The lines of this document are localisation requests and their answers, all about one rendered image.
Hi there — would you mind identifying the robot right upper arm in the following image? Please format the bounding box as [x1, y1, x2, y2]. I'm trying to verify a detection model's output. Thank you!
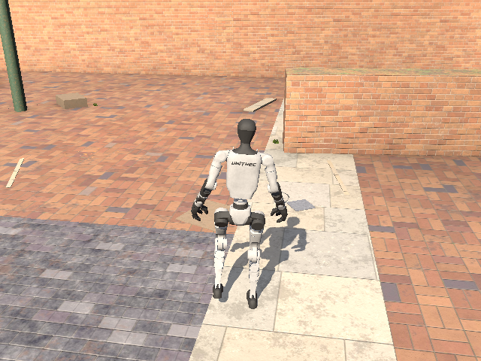
[260, 153, 279, 193]

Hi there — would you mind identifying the robot left upper arm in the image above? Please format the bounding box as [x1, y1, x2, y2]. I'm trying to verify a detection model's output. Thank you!
[205, 150, 229, 190]

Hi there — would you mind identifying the robot right hand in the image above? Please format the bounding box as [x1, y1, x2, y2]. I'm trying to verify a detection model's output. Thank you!
[271, 207, 288, 223]

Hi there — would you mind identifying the humanoid robot head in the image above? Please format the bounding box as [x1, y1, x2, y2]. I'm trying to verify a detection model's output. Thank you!
[232, 119, 258, 155]

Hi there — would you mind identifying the robot left forearm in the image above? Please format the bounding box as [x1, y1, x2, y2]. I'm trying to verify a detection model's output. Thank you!
[195, 179, 212, 207]

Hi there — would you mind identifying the robot left hand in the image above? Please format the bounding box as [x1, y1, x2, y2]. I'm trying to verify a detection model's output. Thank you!
[191, 202, 208, 221]

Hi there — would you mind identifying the left robot foot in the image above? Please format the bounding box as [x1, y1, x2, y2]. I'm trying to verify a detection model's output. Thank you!
[213, 284, 223, 299]

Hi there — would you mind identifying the robot right forearm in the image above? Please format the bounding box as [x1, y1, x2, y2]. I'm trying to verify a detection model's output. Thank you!
[271, 182, 286, 210]

